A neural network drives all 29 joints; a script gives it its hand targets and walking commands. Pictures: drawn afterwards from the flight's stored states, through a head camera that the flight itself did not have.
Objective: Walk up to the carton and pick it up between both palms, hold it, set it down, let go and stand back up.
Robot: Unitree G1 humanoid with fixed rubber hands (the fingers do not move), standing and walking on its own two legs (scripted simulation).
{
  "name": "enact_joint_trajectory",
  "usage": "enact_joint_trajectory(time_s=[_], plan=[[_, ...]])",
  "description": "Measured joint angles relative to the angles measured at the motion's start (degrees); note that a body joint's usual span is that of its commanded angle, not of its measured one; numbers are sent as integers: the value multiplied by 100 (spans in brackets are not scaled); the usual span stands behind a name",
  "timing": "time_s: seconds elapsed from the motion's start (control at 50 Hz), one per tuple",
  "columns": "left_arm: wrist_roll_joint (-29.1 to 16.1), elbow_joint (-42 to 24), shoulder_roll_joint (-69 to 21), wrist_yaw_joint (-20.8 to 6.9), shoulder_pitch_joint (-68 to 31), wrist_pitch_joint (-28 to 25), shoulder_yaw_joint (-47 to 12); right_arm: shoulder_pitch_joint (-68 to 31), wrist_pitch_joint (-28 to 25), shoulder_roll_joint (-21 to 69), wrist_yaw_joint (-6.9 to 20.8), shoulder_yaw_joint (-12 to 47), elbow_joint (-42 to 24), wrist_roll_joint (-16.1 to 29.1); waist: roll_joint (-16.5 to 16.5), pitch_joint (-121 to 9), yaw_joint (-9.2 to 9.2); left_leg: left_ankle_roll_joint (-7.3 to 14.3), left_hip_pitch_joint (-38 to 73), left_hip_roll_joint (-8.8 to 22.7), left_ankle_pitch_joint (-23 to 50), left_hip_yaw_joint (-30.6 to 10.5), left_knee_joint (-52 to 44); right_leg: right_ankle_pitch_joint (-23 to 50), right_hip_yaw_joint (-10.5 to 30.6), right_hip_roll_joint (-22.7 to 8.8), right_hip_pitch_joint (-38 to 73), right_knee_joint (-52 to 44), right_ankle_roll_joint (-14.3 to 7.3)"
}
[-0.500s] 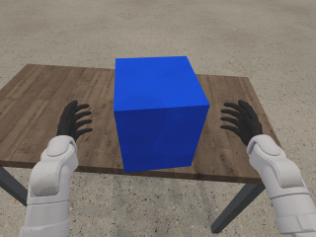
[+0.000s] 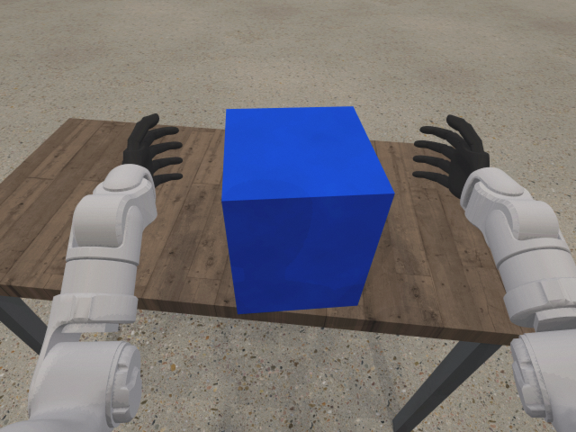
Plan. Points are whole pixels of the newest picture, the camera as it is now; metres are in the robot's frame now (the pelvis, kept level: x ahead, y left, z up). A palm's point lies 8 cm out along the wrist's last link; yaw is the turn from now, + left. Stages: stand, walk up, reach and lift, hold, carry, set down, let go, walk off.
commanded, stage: reach and lift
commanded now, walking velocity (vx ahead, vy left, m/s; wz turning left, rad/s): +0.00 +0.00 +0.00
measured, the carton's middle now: (294, 211) +0.44 +0.02 +0.09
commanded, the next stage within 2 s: none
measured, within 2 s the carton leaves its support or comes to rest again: neither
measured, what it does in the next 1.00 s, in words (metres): stands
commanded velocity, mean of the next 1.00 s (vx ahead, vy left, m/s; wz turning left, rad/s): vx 0.00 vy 0.00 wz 0.00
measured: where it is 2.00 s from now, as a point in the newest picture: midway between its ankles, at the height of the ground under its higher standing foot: outside the picture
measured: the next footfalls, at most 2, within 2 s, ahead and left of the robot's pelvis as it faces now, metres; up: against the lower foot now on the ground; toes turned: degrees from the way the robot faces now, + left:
none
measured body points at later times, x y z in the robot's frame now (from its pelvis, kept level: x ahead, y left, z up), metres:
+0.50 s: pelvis +0.00 +0.00 +0.00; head +0.02 +0.00 +0.45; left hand +0.44 +0.24 +0.25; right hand +0.49 -0.18 +0.25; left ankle +0.02 +0.12 -0.75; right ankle -0.01 -0.07 -0.75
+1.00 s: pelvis +0.00 +0.00 +0.00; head +0.04 +0.00 +0.44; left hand +0.44 +0.23 +0.15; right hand +0.48 -0.16 +0.14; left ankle +0.02 +0.12 -0.75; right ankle -0.01 -0.07 -0.75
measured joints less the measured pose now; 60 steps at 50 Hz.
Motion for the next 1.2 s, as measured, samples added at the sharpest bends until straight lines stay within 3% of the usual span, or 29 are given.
enact_joint_trajectory(time_s=[0.32,0.6,0.78,0.98,1.14,1.2], plan=[[-357,1489,415,13,-1438,-224,-386,-1398,43,-153,57,89,1361,70,74,-173,164,9,-420,12,-23,-103,153,55,-94,9,-293,-53,17],[-421,2552,567,-50,-2287,-539,-551,-2236,-3,-190,50,205,2224,102,78,-204,197,6,-591,18,-49,-150,206,68,-132,17,-408,-95,27],[-174,2844,355,-193,-1748,-1279,-482,-1697,-463,135,-20,143,2268,-161,66,-108,183,-2,-568,13,-75,-173,233,37,-150,14,-373,-78,24],[-173,2457,2,1,-978,-1769,-388,-728,-922,698,-212,-412,1601,-826,129,-176,198,-10,-999,43,-90,-207,395,43,-185,34,-774,34,25],[96,3470,-218,33,-1426,-2558,-239,-1059,-1382,812,-272,-401,2352,-1013,85,-314,275,-2,-1176,48,-87,-159,432,12,-140,32,-1012,163,29],[360,3462,-430,51,-1277,-2844,-130,-1049,-1622,812,-181,-280,2565,-922,69,-212,329,-20,-1009,49,-87,-154,381,15,-130,36,-844,109,28]])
